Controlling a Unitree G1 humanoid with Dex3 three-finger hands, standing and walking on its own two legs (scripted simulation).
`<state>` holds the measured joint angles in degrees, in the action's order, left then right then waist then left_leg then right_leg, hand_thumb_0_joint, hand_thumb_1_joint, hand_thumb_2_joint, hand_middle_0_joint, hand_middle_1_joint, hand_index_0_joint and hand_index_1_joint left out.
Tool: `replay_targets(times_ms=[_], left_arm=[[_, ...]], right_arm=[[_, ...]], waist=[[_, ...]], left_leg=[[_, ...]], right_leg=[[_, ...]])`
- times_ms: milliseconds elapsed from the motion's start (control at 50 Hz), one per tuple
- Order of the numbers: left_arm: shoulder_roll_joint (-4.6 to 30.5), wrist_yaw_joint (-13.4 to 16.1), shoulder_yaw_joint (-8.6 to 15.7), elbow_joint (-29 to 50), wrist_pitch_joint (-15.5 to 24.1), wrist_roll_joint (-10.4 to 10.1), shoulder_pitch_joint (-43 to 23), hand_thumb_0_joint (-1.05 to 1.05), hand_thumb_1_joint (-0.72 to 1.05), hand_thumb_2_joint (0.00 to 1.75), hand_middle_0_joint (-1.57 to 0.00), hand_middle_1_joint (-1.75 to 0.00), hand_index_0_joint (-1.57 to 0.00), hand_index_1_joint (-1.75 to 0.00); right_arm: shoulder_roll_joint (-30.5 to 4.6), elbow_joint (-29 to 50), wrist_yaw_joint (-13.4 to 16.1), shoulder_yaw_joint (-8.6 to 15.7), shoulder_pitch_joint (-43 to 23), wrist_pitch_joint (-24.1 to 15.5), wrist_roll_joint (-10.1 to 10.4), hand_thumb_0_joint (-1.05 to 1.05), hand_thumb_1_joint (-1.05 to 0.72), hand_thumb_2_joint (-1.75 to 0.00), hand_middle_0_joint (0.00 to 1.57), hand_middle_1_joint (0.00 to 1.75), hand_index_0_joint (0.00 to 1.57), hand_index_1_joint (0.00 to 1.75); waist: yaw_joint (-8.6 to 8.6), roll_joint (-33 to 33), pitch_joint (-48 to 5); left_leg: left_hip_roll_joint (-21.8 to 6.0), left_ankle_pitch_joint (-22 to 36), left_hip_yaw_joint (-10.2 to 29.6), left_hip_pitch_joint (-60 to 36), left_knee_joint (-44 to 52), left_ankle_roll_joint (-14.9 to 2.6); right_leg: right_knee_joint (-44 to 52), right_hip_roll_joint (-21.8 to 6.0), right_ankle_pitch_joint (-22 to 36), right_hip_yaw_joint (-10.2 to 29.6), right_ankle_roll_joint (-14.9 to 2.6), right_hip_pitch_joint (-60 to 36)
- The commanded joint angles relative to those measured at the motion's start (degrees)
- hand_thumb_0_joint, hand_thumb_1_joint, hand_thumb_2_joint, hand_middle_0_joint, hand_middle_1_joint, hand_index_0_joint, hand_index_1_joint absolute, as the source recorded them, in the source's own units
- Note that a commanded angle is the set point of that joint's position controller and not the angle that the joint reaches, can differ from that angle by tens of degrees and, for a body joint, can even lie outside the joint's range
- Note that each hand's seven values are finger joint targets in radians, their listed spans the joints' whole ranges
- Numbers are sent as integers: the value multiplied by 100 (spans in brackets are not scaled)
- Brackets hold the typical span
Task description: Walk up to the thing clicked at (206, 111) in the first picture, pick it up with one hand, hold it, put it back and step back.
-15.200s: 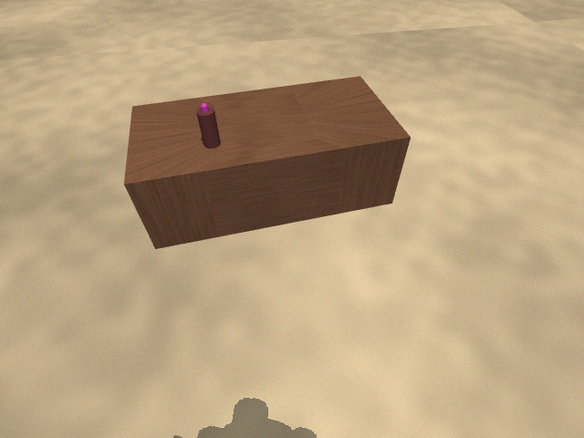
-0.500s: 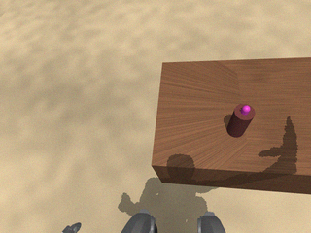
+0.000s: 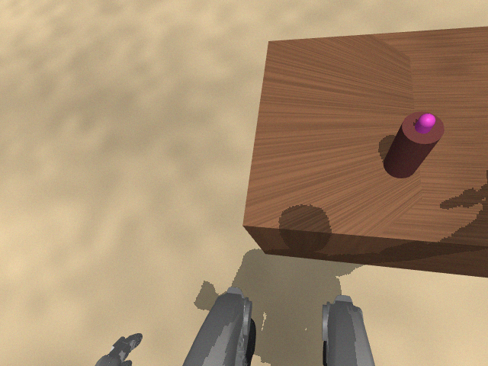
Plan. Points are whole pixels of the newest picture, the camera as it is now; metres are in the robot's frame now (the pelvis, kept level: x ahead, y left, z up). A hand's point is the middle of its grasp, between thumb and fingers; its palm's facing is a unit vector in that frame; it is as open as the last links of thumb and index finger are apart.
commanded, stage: approach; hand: right
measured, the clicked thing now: (412, 144) +0.54 -0.25 -0.14
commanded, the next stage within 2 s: close in in 0.26 s
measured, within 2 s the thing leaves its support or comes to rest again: neither
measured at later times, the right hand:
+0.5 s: hand (448, 165) +0.51 -0.32 -0.17, palm faces +0.22 +0.98 -0.01, open 17.1 cm
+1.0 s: hand (414, 150) +0.53 -0.26 -0.16, palm faces +0.22 +0.97 -0.02, open 16.8 cm
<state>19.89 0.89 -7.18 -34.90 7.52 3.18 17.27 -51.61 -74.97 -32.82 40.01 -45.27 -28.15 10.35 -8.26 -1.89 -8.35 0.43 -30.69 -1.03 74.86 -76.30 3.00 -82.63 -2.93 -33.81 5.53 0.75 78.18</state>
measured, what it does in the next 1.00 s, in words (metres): lowers itself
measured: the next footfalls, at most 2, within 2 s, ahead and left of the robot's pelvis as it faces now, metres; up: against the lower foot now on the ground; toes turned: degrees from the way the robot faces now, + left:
none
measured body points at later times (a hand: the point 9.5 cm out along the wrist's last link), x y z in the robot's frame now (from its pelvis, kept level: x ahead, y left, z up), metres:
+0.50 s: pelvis -0.06 +0.01 -0.21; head +0.18 -0.05 +0.16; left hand -0.01 +0.28 -0.31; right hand +0.49 -0.37 -0.17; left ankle +0.04 +0.16 -0.59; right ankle +0.03 -0.12 -0.59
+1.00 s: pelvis -0.05 +0.01 -0.21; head +0.18 -0.04 +0.18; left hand -0.03 +0.29 -0.30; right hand +0.52 -0.31 -0.16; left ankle +0.04 +0.16 -0.59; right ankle +0.03 -0.12 -0.59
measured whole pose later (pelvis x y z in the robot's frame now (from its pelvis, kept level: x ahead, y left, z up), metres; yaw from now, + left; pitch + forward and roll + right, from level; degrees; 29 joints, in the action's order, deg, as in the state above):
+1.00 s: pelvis -0.05 +0.01 -0.21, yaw +3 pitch +37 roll +8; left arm 18.3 -3.0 -6.5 -32.9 -4.4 3.5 15.2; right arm -44.0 -63.8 -10.7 33.1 -63.2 -16.9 -0.9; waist -14.4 1.9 -7.0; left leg 0.7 -37.1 -0.4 117.1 -117.1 4.2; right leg -122.5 -0.3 -39.1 8.3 1.8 120.4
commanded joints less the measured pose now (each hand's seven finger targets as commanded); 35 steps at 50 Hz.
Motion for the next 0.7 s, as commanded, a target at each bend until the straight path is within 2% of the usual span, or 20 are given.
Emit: replay_targets(times_ms=[0, 60, 140, 160, 180, 220, 240, 260, 340, 360, 380, 400, 420, 440, 480, 500, 560, 580, 640, 680], left_arm=[[1097, 38, 341, 293, 24, 32, 605, 0, 91, 90, -18, -29, -18, -29], [1163, 14, 379, 233, -76, 117, 567, 0, 90, 90, -18, -29, -18, -29], [1234, -52, 450, 128, -204, 202, 605, 0, 91, 90, -18, -29, -18, -29], [1071, -103, 332, 159, -226, 213, 559, 0, 90, 90, -18, -29, -18, -29], [1225, -119, 450, 112, -265, 224, 605, 0, 91, 89, -18, -29, -18, -29], [1235, -173, 442, 69, -342, 237, 593, 0, 91, 89, -19, -30, -19, -29], [1154, -203, 372, 96, -369, 248, 598, 0, 91, 90, -19, -29, -19, -29], [1170, -226, 369, 75, -400, 245, 596, 0, 92, 89, -19, -30, -19, -29], [1192, -288, 313, 70, -551, 233, 531, 0, 92, 90, -19, -30, -19, -29], [1214, -307, 299, 60, -588, 244, 565, 0, 90, 89, -20, -30, -20, -30], [1246, -311, 264, 104, -632, 236, 545, 0, 90, 89, -20, -30, -20, -30], [1246, -322, 272, 119, -676, 240, 582, 0, 90, 89, -20, -30, -20, -30], [1276, -332, 285, 122, -716, 242, 577, 0, 90, 89, -20, -30, -20, -30], [1269, -343, 277, 136, -757, 238, 603, 0, 90, 89, -20, -30, -20, -30], [1263, -366, 309, 163, -847, 243, 652, 0, 90, 89, -19, -30, -20, -30], [1284, -366, 333, 187, -891, 227, 586, 0, 91, 89, -19, -30, -20, -30], [1284, -352, 393, 231, -984, 184, 665, 0, 91, 89, -19, -30, -19, -29], [1289, -355, 429, 197, -1017, 163, 701, 0, 92, 89, -19, -30, -20, -29], [1253, -323, 457, 228, -1042, 104, 676, 0, 92, 89, -19, -30, -20, -29], [1236, -326, 466, 215, -1099, 75, 817, 0, 92, 89, -19, -30, -20, -29]], right_arm=[[-1961, 1130, -31, 492, -1747, -568, 148, 0, 60, -1, 6, 4, 6, 4], [-2322, 1387, 67, 720, -2131, -622, -73, 0, 55, 0, 7, 3, 6, 3], [-2637, 1634, 251, 775, -2903, -455, -434, 0, 50, -1, 8, 3, 6, 3], [-2421, 1549, 294, 550, -2908, -378, -516, 0, 49, 0, 8, 3, 7, 3], [-2560, 1426, 367, 665, -2923, -303, -601, 0, 47, -1, 8, 3, 7, 3], [-2547, 1367, 481, 611, -3050, -209, -707, 0, 46, -1, 8, 3, 7, 3], [-2398, 1545, 523, 442, -3315, -193, -736, 0, 46, -1, 8, 3, 6, 3], [-2406, 1586, 571, 437, -3406, -168, -776, 0, 48, -1, 8, 3, 6, 3], [-2313, 1307, 796, 259, -3484, 23, -940, 0, 43, -1, 9, 3, 7, 3], [-2421, 1412, 843, 280, -3559, 20, -981, 0, 42, -1, 9, 2, 7, 2], [-2470, 1423, 895, 286, -3650, 33, -982, 0, 42, -1, 9, 2, 7, 2], [-2518, 1728, 961, 276, -3837, 43, -1012, 0, 41, -1, 9, 2, 7, 2], [-2441, 1904, 1019, 173, -4136, 63, -1041, 0, 40, -1, 9, 2, 7, 2], [-2367, 1854, 1102, 211, -4021, 131, -1050, 0, 40, -2, 8, 2, 6, 2], [-2159, 1932, 1272, 53, -4113, 268, -1137, 0, 38, -1, 9, 2, 6, 2], [-2067, 2028, 1354, -44, -4286, 315, -1174, 0, 36, -1, 9, 2, 7, 2], [-2066, 2644, 1609, -212, -4541, 492, -1260, 0, 34, -1, 9, 2, 7, 2], [-2032, 2646, 1700, -178, -4549, 566, -1269, 0, 34, -2, 9, 2, 6, 2], [-1580, 2388, 1853, -404, -4249, 771, -1220, 0, 37, -2, 8, 2, 6, 2], [-1751, 2667, 1976, -259, -4154, 809, -1190, 0, 39, -1, 8, 2, 6, 2]], waist=[[96, 1768, -2817], [132, 2133, -3275], [-72, 2407, -3952], [-34, 2482, -4060], [-126, 2447, -3998], [-203, 2430, -3964], [-273, 2384, -4152], [-287, 2388, -4217], [-465, 2074, -3678], [-484, 2114, -3661], [-483, 2126, -3631], [-453, 2238, -3864], [-497, 2493, -3910], [-460, 2530, -3997], [-504, 2632, -4009], [-496, 2713, -3915], [-435, 2884, -4333], [-447, 2776, -4290], [-554, 2431, -3671], [-427, 2470, -3889]], left_leg=[[115, 1109, -231, 244, -470, -452], [82, 1096, -256, 740, -1069, -458], [56, 1305, -257, 996, -1656, -440], [70, 1266, -267, 1089, -1785, -446], [66, 1175, -300, 1217, -1911, -443], [67, 1103, -325, 1458, -2133, -427], [77, 1189, -311, 1408, -2237, -418], [79, 1105, -330, 1535, -2358, -424], [88, 631, -440, 1899, -2718, -406], [88, 576, -471, 1944, -2834, -405], [89, 480, -486, 2022, -2897, -399], [90, 523, -504, 2066, -3014, -404], [87, 438, -530, 2157, -3108, -418], [90, 476, -567, 2227, -3195, -418], [96, 483, -595, 2380, -3352, -438], [102, 256, -589, 2549, -3334, -453], [101, 131, -531, 2275, -3255, -456], [119, 44, -550, 2306, -3252, -450], [137, -66, -572, 2532, -3186, -452], [120, 136, -555, 2333, -3179, -466]], right_leg=[[35, -13, 2223, 42, -126, -1622], [-481, -17, 2314, 92, -61, -1479], [-1211, -14, 2355, 31, -68, -1188], [-1297, 6, 2290, 5, -69, -1067], [-1425, -1, 2145, 20, -65, -875], [-1690, 9, 1978, 5, -77, -554], [-1875, 26, 1955, -22, -119, -388], [-1978, 33, 1880, -15, -111, -304], [-2349, 82, 1002, -39, -158, 832], [-2420, 87, 877, -31, -157, 1004], [-2482, 99, 746, -39, -163, 1071], [-2567, 96, 787, -32, -154, 1009], [-2543, 115, 702, -8, -129, 982], [-2566, 111, 761, 15, -113, 850], [-2647, 111, 765, 26, -90, 908], [-2553, 118, 416, 67, -100, 974], [-2505, 154, 135, -42, -115, 889], [-2502, 159, 31, -31, -117, 975], [-2464, 167, -178, -2, -163, 1406], [-2456, 172, 115, -40, -155, 1281]])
